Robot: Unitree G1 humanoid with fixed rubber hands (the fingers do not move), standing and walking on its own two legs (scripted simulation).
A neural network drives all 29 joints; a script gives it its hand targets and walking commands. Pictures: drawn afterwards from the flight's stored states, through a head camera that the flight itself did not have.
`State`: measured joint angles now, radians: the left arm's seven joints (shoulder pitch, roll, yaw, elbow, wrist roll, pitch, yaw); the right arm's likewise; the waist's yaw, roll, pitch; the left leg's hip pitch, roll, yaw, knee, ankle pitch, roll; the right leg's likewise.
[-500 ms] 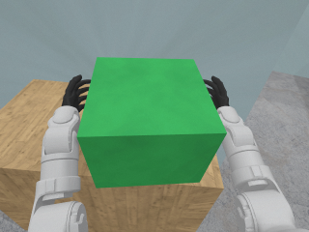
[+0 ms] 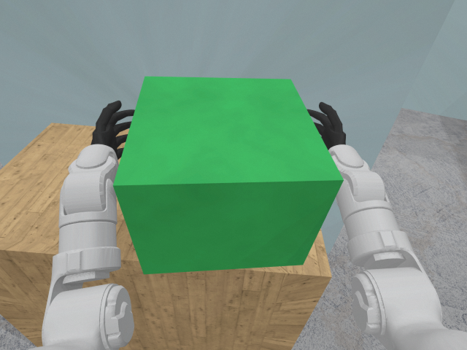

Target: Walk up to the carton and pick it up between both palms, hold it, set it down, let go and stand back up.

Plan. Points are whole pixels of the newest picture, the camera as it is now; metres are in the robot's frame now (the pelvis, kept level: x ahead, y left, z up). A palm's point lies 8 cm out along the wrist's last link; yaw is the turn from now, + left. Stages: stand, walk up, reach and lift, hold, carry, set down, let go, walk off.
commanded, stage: reach and lift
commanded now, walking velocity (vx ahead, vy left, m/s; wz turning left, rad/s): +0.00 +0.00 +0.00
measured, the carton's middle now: (222, 169) +0.39 +0.00 +0.15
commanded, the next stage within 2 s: hold in 0.72 s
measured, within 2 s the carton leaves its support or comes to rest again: neither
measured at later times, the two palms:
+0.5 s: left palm (105, 144) +0.38 +0.19 +0.21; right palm (331, 139) +0.38 -0.18 +0.22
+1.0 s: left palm (96, 130) +0.37 +0.19 +0.24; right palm (333, 119) +0.38 -0.18 +0.26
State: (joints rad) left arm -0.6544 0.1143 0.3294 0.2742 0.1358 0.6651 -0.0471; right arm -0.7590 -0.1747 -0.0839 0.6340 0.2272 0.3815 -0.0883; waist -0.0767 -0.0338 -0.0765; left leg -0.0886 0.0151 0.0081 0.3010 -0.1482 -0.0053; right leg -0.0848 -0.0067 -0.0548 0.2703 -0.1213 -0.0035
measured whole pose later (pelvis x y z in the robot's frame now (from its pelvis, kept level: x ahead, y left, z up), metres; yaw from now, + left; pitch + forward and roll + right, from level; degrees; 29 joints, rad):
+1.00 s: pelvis +0.01 +0.00 +0.00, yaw +0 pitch -5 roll -1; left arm -0.69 0.12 0.35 0.16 0.15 0.83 -0.04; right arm -0.87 -0.24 -0.02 0.63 0.34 0.51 -0.13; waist -0.07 -0.02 -0.10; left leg -0.06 0.03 0.01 0.34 -0.19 -0.01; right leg -0.04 0.01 -0.05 0.26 -0.14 0.00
